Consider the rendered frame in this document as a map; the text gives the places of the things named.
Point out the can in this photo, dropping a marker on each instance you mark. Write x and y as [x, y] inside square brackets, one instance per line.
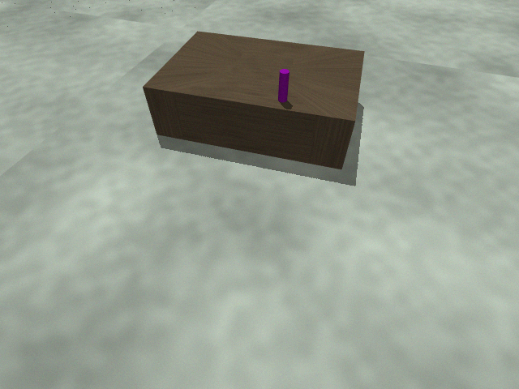
[283, 85]

